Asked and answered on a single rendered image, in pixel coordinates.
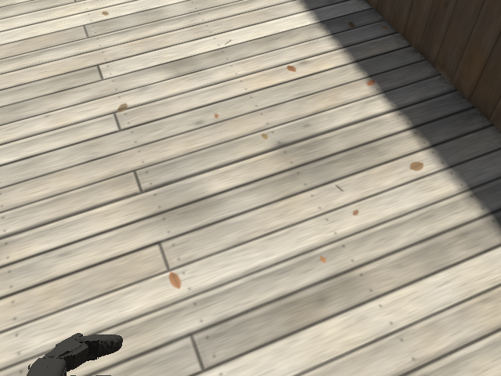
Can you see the left robot hand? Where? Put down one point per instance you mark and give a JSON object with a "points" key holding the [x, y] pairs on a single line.
{"points": [[73, 352]]}

